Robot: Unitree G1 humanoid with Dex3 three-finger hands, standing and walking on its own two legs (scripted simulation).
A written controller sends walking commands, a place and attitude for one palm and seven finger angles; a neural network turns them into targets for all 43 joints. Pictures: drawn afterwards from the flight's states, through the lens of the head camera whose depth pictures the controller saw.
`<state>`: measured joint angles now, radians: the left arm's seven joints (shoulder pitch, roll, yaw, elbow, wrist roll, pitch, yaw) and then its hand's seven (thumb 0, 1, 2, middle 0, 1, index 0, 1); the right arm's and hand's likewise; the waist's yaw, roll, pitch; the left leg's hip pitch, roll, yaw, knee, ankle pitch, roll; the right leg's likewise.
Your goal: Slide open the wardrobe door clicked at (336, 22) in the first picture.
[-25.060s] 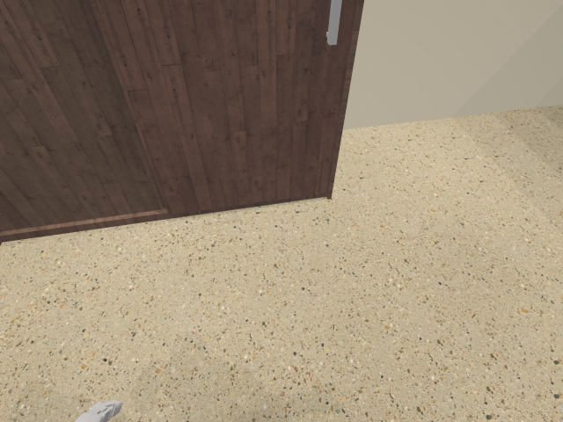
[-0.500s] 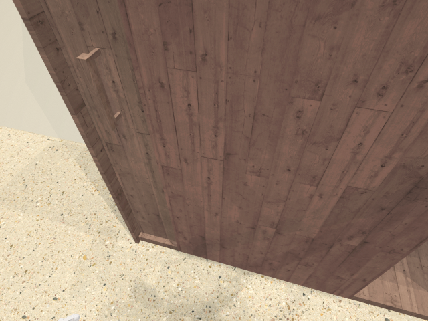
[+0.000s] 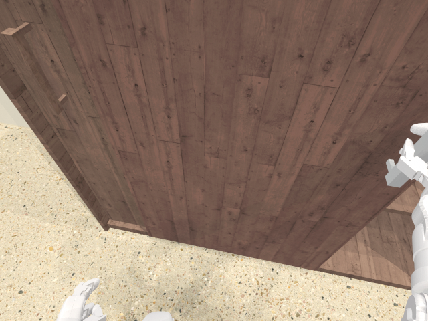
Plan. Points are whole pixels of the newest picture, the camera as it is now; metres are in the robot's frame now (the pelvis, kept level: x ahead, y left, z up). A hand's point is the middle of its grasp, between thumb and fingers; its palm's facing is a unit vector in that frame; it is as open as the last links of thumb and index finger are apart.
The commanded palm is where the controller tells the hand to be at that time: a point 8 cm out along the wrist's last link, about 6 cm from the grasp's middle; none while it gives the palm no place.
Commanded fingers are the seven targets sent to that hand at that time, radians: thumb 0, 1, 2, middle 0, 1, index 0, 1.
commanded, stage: stop walking and hold the door there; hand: right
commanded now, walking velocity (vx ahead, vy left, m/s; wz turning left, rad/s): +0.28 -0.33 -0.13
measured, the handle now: (419, 142) +0.42 -0.35 +0.13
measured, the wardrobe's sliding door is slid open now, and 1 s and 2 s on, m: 0.52 0.52 0.52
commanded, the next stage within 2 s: loosen the grip on the handle in 1.06 s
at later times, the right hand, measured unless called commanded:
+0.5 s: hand (407, 162) +0.38 -0.32 +0.12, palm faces +0.28 +0.96 -0.09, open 5.8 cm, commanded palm +0.35 -0.34 +0.12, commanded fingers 0.00 -0.90 -0.90 0.45 1.40 0.45 1.40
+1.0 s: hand (406, 163) +0.38 -0.32 +0.12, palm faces +0.26 +0.96 -0.07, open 6.0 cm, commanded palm +0.35 -0.32 +0.12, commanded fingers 0.00 -0.90 -0.90 0.45 1.40 0.45 1.40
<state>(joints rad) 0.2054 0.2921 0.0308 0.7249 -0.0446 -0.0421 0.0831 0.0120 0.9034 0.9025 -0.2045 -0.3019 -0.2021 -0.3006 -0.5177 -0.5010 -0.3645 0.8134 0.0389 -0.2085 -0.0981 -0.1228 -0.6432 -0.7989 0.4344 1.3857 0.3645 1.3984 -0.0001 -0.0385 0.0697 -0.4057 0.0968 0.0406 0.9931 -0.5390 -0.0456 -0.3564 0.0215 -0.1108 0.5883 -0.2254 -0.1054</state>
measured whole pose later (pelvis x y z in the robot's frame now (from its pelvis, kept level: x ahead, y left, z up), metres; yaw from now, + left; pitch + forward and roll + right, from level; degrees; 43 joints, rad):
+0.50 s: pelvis -0.01 -0.11 -0.02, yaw -4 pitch -2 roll -1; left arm 0.13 0.21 0.03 0.72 -0.03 -0.07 0.08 0.01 0.90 0.90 -0.20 -0.30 -0.20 -0.30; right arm -0.46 -0.26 -0.15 0.25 0.07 -0.17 -0.11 -0.11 -0.68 -0.80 0.45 1.40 0.33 1.40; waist -0.02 0.05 0.22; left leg -0.37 0.12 -0.01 1.09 -0.56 -0.04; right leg -0.42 -0.09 -0.05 0.72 -0.25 0.04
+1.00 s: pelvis +0.01 -0.13 +0.00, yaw -5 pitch -1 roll +1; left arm 0.12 0.20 -0.03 0.64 -0.02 -0.07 0.07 0.01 0.90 0.90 -0.21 -0.30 -0.20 -0.30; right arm -0.38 -0.20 -0.04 0.21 0.07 -0.07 -0.15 -0.04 -0.75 -0.77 0.41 1.40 0.24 1.40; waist -0.05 0.00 0.14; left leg -0.23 0.01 0.05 0.54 -0.30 -0.01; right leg -0.32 -0.08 -0.04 0.60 -0.26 0.02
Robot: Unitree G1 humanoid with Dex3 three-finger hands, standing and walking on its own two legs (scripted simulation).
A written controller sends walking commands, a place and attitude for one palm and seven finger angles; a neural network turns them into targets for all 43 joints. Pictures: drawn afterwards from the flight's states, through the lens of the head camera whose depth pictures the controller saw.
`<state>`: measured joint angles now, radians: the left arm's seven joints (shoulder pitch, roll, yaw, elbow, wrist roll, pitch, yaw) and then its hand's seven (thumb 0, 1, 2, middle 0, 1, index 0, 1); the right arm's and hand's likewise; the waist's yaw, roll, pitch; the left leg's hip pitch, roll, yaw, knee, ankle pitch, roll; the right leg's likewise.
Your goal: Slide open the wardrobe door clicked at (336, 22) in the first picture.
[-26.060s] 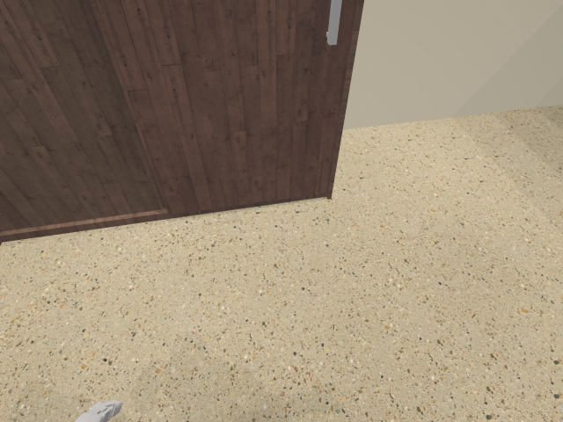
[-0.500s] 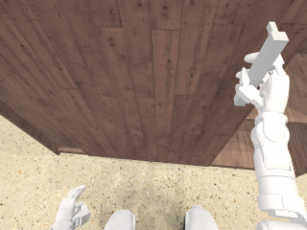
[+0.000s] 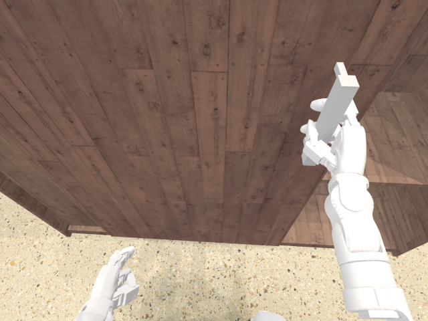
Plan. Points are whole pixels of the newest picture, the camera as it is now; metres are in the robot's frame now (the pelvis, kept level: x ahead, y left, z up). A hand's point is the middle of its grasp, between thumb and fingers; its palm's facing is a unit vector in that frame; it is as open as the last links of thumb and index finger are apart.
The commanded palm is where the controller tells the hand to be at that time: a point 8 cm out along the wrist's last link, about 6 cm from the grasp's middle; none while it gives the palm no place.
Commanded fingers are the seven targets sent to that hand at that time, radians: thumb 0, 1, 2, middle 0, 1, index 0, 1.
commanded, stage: stop walking and hold the door there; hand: right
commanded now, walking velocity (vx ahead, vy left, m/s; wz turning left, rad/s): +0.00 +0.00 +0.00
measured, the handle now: (322, 119) +0.43 -0.19 +0.13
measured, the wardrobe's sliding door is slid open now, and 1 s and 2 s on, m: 0.52 0.52 0.52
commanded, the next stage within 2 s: loosen the grip on the handle in 0.06 s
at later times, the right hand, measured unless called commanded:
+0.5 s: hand (315, 144) +0.38 -0.16 +0.12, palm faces +0.24 +0.97 -0.08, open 12.0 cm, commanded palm +0.34 -0.20 +0.12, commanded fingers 0.00 0.55 -0.20 0.34 1.27 0.34 1.27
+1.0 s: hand (324, 148) +0.37 -0.18 +0.12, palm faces +0.22 +0.97 -0.07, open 14.8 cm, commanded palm +0.34 -0.23 +0.12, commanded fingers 0.00 0.55 -0.20 0.25 1.15 0.25 1.15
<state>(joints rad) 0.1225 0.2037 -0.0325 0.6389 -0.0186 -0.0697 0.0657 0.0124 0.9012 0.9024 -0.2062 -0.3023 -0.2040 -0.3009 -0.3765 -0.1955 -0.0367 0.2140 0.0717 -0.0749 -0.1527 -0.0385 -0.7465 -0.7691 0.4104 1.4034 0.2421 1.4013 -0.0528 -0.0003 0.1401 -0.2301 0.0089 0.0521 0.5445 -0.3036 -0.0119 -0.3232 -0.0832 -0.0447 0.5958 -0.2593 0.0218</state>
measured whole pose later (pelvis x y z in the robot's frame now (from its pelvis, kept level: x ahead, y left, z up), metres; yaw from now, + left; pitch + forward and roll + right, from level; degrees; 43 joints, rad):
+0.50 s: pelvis -0.02 +0.01 -0.01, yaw +0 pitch +1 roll +0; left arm 0.29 0.26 0.02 0.69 -0.04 -0.15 0.03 0.01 0.90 0.90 -0.21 -0.30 -0.20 -0.30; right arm -0.46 -0.24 -0.19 0.61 0.06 -0.19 -0.12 -0.01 0.14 -0.40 0.39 1.35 0.25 1.32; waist 0.03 0.01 -0.05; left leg -0.36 0.02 0.04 0.65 -0.32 0.01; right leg -0.41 -0.08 -0.05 0.61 -0.23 0.02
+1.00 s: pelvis +0.00 -0.01 -0.01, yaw +1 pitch +3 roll +0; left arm 0.25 0.22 0.00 0.68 -0.01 -0.14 0.03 0.01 0.90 0.90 -0.21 -0.30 -0.20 -0.30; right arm -0.34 -0.20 -0.16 0.45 0.07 -0.21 -0.11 -0.02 0.55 -0.20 0.26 1.16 0.23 1.14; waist 0.00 -0.01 -0.06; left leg -0.35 0.03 0.02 0.63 -0.33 -0.02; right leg -0.41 -0.06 -0.07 0.63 -0.27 0.01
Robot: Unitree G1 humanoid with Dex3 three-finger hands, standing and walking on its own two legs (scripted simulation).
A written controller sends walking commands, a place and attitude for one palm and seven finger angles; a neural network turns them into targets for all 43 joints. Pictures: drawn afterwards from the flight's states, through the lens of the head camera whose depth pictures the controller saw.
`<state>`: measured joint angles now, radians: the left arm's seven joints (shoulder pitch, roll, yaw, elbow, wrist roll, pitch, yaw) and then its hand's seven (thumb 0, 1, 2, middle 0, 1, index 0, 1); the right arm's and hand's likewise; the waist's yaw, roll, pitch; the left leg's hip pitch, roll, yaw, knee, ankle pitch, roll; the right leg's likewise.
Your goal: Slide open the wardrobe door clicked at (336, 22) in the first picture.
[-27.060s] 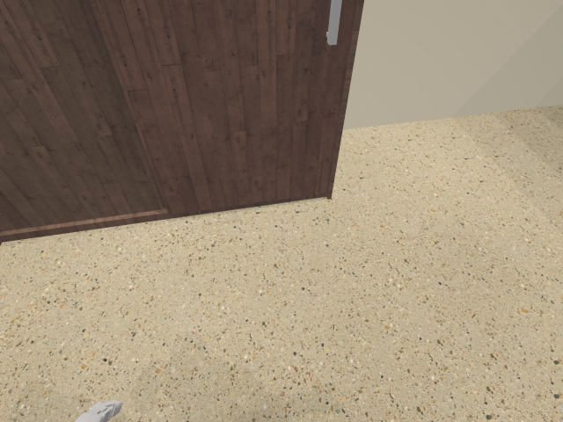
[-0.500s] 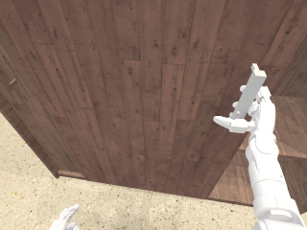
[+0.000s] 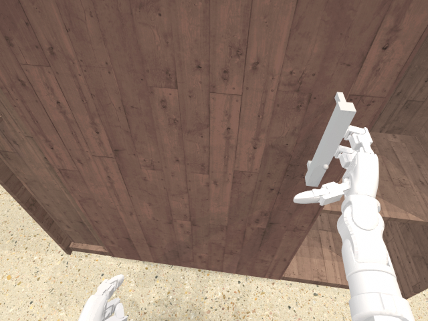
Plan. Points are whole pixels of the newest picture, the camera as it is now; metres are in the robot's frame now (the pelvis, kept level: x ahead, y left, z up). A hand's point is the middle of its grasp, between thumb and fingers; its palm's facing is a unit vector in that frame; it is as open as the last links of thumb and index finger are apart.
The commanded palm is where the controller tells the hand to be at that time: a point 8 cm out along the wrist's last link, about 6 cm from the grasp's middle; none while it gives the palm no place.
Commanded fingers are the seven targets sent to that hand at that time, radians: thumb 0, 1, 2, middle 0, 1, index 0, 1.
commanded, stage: slip the hand off the handle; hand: right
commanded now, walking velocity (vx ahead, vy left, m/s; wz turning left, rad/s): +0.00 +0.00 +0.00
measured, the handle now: (324, 142) +0.43 -0.19 +0.13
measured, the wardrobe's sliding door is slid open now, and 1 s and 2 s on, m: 0.52 0.52 0.52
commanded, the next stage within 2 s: draw the hand back to the body in 1.12 s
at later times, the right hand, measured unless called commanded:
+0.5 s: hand (364, 172) +0.36 -0.24 +0.13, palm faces +0.25 +0.97 -0.07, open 14.7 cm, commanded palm +0.32 -0.28 +0.12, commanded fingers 0.00 0.55 -0.20 0.25 1.15 0.25 1.15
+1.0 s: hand (373, 220) +0.26 -0.22 +0.13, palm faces +0.26 +0.96 -0.09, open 14.7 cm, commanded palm +0.22 -0.27 +0.12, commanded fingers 0.00 0.55 -0.20 0.25 1.15 0.25 1.15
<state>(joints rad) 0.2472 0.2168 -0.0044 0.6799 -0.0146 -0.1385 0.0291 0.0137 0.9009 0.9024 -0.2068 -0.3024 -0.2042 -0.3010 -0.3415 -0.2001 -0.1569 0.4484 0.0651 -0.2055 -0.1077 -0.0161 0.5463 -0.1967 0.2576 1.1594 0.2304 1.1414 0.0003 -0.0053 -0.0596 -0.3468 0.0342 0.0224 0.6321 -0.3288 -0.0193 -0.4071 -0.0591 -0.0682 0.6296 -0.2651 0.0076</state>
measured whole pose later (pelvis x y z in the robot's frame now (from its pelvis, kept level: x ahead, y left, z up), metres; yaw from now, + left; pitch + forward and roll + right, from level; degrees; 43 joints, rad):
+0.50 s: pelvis +0.00 +0.00 +0.00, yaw -1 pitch +3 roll +1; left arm 0.29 0.25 -0.01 0.68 -0.03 -0.10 0.06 0.01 0.90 0.90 -0.21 -0.30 -0.20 -0.30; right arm -0.35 -0.33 -0.28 0.51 0.15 -0.23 0.06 -0.02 0.55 -0.20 0.25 1.15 0.25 1.15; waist 0.00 -0.01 -0.06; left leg -0.37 0.03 0.04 0.65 -0.33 -0.02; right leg -0.45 -0.06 -0.05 0.67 -0.28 0.00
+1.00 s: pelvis -0.01 +0.00 +0.00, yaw -2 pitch +0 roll +1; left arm 0.20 0.23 -0.04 0.63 -0.03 -0.18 0.06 0.01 0.90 0.90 -0.21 -0.30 -0.20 -0.30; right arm 0.03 -0.26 -0.22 0.09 0.19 -0.18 0.06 -0.02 0.55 -0.20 0.25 1.15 0.25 1.15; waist -0.05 -0.03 -0.06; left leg -0.31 0.03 0.06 0.65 -0.34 -0.01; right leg -0.39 -0.06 -0.03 0.67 -0.27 0.01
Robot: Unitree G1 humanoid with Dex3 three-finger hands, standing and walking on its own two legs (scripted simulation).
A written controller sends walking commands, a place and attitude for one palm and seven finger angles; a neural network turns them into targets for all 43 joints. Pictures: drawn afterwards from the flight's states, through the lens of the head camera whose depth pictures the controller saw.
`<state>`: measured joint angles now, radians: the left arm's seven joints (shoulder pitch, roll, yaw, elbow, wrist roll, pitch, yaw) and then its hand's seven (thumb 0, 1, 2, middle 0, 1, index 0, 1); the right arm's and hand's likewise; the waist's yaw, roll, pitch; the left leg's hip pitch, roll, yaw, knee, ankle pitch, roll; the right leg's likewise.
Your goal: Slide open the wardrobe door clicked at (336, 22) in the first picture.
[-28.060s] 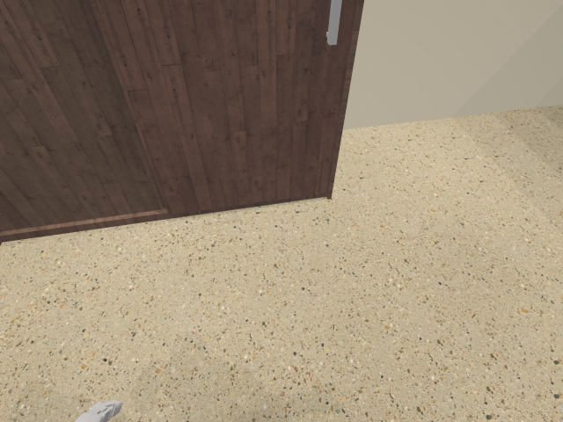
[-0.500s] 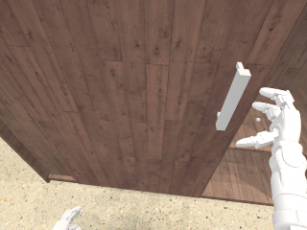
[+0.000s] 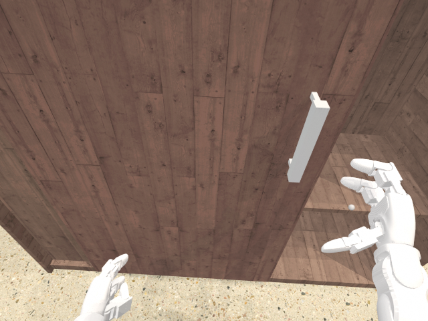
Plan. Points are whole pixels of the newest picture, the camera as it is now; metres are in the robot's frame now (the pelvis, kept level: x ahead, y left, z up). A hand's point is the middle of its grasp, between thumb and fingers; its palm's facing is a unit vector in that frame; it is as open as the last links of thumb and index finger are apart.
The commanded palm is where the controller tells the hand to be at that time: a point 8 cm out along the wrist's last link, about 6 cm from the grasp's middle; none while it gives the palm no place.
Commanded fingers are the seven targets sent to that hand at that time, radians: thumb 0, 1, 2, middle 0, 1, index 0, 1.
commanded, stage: slip the hand off the handle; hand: right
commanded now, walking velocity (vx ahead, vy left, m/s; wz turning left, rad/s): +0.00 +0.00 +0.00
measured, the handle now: (303, 139) +0.44 -0.18 +0.14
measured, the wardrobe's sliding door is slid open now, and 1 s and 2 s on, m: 0.52 0.52 0.52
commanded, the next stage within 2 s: draw the hand back to the body in 0.12 s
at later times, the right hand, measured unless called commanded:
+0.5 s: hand (372, 222) +0.24 -0.23 +0.14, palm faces +0.04 +1.00 -0.05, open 14.7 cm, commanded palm +0.21 -0.27 +0.14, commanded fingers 0.00 0.55 -0.20 0.25 1.15 0.25 1.15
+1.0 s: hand (405, 236) +0.21 -0.26 +0.15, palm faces +0.41 +0.87 -0.27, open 13.1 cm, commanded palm +0.17 -0.30 +0.17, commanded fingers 0.00 -0.14 -0.53 0.23 0.75 0.23 0.75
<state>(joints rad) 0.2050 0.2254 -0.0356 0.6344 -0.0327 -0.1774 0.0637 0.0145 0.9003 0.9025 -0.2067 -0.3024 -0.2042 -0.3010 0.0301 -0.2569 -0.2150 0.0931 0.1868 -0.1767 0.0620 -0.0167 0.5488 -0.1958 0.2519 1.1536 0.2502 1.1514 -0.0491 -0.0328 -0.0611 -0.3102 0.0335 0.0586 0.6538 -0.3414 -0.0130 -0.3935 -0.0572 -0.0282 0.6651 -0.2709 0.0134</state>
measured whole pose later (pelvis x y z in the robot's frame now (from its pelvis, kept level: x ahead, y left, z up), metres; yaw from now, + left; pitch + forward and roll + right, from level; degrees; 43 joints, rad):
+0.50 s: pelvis +0.01 +0.01 +0.00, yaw +0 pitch -2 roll +1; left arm 0.26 0.26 -0.04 0.63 -0.06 -0.27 0.10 0.02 0.90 0.90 -0.21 -0.30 -0.20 -0.30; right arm 0.17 -0.35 -0.34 -0.01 0.38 -0.03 0.37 -0.02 0.55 -0.20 0.25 1.15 0.25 1.15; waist -0.04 -0.05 -0.07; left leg -0.24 0.02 0.07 0.61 -0.34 -0.01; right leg -0.33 -0.06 -0.02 0.63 -0.27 0.02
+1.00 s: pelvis +0.01 -0.01 +0.01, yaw +0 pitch -5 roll +1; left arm 0.20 0.22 -0.05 0.66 0.00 -0.22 0.10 0.02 0.90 0.90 -0.21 -0.30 -0.21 -0.30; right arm 0.35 -0.31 -0.27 -0.29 0.10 -0.08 -0.07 -0.01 0.19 -0.37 0.24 0.95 0.24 0.94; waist -0.09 -0.04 0.02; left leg -0.12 0.04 0.06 0.49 -0.28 -0.03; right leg -0.22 -0.04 -0.04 0.53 -0.23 0.00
